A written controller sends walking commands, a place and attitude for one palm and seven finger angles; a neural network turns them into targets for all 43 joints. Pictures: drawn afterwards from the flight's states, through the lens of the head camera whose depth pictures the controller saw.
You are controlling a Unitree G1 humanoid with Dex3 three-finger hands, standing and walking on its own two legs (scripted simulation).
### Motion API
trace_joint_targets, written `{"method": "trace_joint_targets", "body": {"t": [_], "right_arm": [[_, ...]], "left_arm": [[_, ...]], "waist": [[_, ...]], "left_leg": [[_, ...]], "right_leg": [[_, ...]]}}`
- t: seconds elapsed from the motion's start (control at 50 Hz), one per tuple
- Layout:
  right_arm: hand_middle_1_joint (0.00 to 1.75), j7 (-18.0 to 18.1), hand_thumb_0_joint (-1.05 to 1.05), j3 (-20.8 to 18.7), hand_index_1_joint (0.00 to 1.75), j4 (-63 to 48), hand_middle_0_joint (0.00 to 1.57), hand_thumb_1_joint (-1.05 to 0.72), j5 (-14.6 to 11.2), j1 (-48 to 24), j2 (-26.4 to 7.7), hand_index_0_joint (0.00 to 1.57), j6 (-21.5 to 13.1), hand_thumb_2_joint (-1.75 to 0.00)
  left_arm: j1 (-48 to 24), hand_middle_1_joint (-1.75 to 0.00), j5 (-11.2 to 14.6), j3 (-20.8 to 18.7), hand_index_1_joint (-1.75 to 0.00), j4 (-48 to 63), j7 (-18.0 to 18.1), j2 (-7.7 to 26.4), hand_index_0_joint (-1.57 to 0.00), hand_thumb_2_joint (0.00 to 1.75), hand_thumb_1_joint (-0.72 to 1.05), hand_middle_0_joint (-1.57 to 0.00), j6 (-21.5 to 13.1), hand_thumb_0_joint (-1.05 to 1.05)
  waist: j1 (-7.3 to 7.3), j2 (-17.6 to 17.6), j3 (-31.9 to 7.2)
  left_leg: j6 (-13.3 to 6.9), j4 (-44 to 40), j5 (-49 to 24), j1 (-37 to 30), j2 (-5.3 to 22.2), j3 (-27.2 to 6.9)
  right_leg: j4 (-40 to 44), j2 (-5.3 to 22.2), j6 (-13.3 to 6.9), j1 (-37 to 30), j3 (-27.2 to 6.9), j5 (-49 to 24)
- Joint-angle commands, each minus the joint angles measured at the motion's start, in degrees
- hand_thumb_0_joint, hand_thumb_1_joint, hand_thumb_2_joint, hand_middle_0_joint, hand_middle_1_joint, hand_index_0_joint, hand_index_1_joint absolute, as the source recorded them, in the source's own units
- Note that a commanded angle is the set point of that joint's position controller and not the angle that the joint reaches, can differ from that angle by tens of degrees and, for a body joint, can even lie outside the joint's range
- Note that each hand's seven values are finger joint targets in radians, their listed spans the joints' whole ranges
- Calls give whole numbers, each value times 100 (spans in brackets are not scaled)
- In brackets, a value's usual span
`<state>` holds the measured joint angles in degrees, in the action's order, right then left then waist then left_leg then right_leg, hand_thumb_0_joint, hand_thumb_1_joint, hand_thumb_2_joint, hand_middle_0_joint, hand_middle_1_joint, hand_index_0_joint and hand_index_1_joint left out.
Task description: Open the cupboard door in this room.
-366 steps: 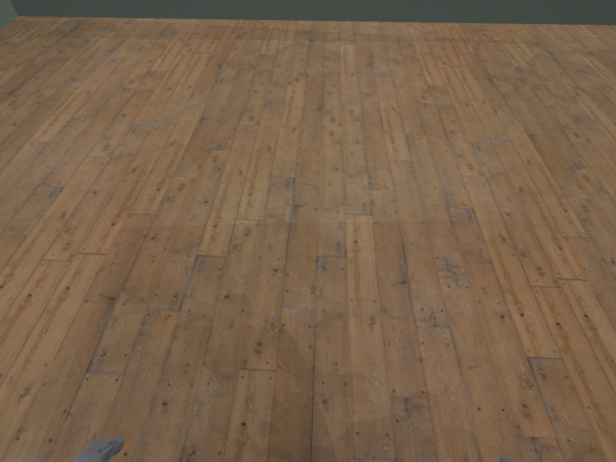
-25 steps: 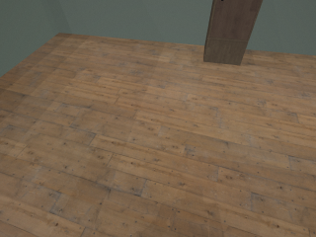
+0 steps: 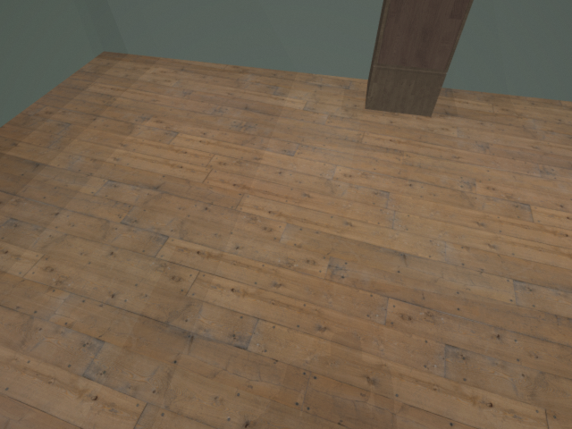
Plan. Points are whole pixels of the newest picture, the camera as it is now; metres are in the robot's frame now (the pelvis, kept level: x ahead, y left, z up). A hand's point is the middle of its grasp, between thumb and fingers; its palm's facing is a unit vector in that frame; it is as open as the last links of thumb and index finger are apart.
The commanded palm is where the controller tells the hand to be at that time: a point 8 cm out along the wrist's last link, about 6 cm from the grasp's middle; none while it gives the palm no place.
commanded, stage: stand and wait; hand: left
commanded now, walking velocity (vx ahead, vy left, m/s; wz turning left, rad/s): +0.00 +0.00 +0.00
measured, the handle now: out of the picture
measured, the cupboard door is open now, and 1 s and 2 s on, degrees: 0 0 0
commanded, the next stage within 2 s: turn or walk to find it in 0.30 s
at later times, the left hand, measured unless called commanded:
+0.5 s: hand out of the picture -0.01 +0.16 -0.18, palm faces +0.07 -0.98 -0.17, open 7.4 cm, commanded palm none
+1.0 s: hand out of the picture +0.00 +0.18 -0.19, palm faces +0.14 -0.97 -0.20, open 7.4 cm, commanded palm none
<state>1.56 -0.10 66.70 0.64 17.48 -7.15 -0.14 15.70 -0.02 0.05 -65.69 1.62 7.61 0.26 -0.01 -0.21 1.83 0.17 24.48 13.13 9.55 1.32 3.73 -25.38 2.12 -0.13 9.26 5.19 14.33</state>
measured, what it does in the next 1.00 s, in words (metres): stands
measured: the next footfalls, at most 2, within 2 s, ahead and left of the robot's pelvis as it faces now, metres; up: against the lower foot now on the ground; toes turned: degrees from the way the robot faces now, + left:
right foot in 1.46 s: +0.03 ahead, -0.13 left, +0.00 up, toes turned +7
left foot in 1.76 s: -0.01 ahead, +0.12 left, +0.00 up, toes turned +16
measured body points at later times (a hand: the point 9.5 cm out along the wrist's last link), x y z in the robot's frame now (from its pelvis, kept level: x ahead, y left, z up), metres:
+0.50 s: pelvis +0.00 +0.00 +0.00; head +0.01 +0.00 +0.45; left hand -0.01 +0.22 -0.16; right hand -0.01 -0.21 -0.16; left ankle +0.00 +0.12 -0.74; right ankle -0.01 -0.11 -0.74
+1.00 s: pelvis +0.00 +0.00 -0.01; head +0.02 +0.01 +0.44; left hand +0.00 +0.24 -0.17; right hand +0.02 -0.22 -0.17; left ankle +0.00 +0.12 -0.74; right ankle +0.00 -0.11 -0.74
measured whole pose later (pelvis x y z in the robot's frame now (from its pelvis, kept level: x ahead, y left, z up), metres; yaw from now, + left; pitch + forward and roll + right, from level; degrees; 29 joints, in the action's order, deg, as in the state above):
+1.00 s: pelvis +0.00 +0.00 -0.01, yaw +5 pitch +0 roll -1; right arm 0.6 -1.8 61.7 1.1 15.0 -9.1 1.8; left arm 13.5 -0.7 -2.3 -60.9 1.6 9.3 1.2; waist 0.0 -0.7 3.6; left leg 0.2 35.0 16.7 17.8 0.9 0.2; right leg -31.8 3.6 -0.1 13.1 10.3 18.0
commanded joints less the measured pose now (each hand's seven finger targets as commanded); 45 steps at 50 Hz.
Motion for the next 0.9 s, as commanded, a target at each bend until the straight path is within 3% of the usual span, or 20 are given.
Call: {"method": "trace_joint_targets", "body": {"t": [0.0, 0.28, 0.4, 0.56, 0.68, 0.8, 0.88], "right_arm": [[30, 35, 0, -107, 30, -128, 20, -90, -19, 321, -512, 20, -51, -90], [30, 51, 0, -121, 30, -131, 20, -90, -28, 285, -555, 20, -106, -90], [30, 26, 0, -147, 30, -258, 20, -90, -10, 203, -575, 20, -20, -90], [30, 24, 0, -158, 30, -275, 20, -90, -16, 241, -611, 20, -67, -90], [30, 32, 0, -142, 30, -249, 20, -90, -24, 164, -687, 20, -105, -90], [30, -6, 0, -186, 30, -446, 20, -90, 5, 52, -732, 20, 14, -90], [30, -44, 0, -256, 30, -661, 20, -90, 23, -69, -735, 20, 87, -90]], "left_arm": [[369, -30, -38, -62, -30, 103, 69, 536, -20, 90, 90, -20, -95, 0], [548, -30, -47, -53, -30, 61, 76, 512, -20, 90, 90, -20, -160, 0], [487, -30, -47, -147, -30, 168, 96, 595, -20, 90, 90, -20, -80, 0], [428, -30, -56, -122, -30, 210, 84, 568, -20, 90, 90, -20, -114, 0], [353, -30, -55, -121, -30, 187, 72, 658, -20, 90, 90, -20, -130, 0], [269, -30, -62, -252, -30, 356, 92, 784, -20, 90, 90, -20, -29, 0], [179, -30, -80, -363, -30, 539, 87, 970, -20, 90, 90, -20, 10, 0]], "waist": [[13, 65, 436], [6, -52, 286], [40, -58, 351], [22, -15, 94], [38, -35, 281], [71, -38, 368], [92, 296, 221]], "left_leg": [[-96, -546, -367, 199, 469, -497], [-107, -527, -666, -5, 517, -457], [-112, -270, -664, 432, 483, -537], [-140, -255, -868, 208, 516, -621], [-143, -439, -791, 262, 520, -645], [-137, -172, -666, 867, 477, -727], [-92, 436, -361, 1205, 285, -586]], "right_leg": [[712, 524, -50, 343, -601, -172], [713, 508, -64, 249, -607, -595], [409, 574, -35, 238, -442, -362], [388, 539, -45, 192, -441, -554], [509, 532, -41, 116, -454, -540], [220, 660, -19, 67, -279, -220], [353, 1062, -216, 90, -434, 88]]}}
